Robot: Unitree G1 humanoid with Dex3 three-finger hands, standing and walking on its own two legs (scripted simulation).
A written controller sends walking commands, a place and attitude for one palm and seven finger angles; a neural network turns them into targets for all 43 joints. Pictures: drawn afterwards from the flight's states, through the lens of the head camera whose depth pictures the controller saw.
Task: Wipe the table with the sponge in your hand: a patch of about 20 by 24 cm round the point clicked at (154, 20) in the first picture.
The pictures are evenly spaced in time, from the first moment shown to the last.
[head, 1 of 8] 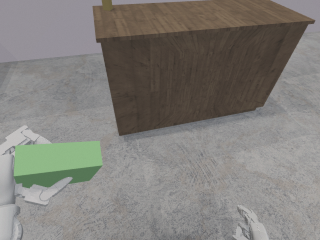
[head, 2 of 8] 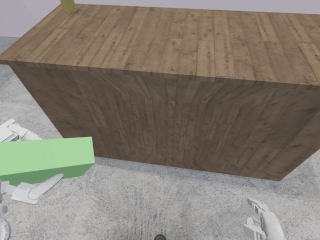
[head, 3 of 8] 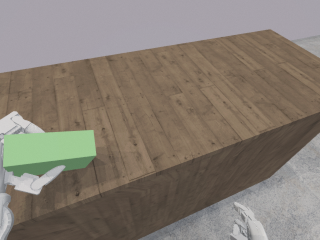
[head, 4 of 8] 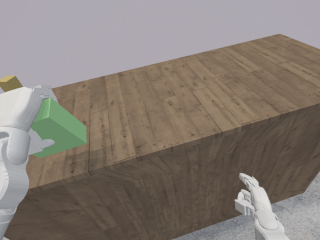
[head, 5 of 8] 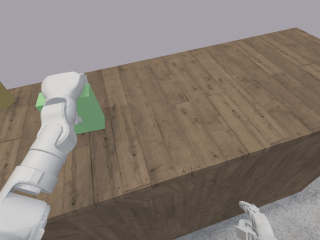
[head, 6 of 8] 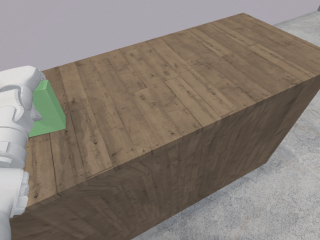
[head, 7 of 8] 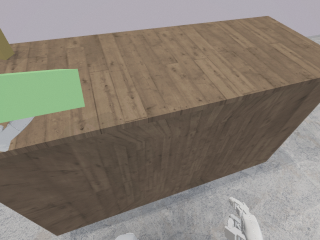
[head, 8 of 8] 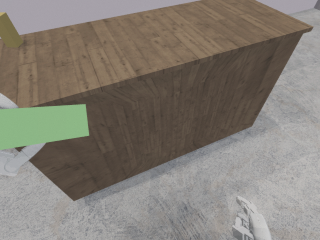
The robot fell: no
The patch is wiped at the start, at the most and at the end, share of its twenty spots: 0.00 0.95 0.95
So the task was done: yes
